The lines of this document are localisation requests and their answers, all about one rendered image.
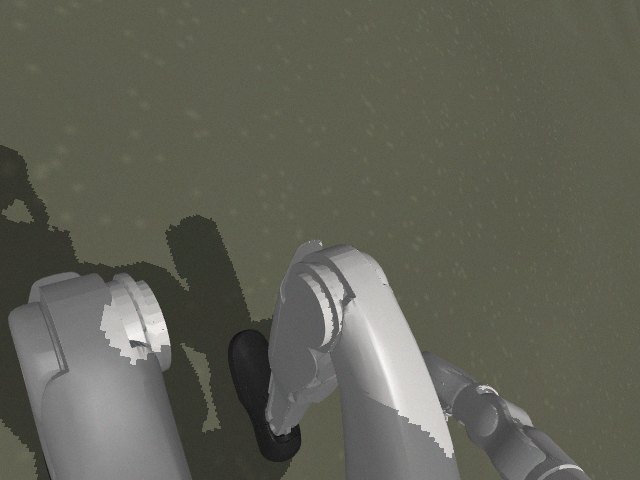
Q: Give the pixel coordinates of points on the right robot foot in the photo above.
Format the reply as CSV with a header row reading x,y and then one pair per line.
x,y
250,371

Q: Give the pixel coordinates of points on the right robot arm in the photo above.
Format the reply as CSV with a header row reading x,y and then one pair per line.
x,y
505,432

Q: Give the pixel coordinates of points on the right robot hand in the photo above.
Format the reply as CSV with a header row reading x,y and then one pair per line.
x,y
448,379

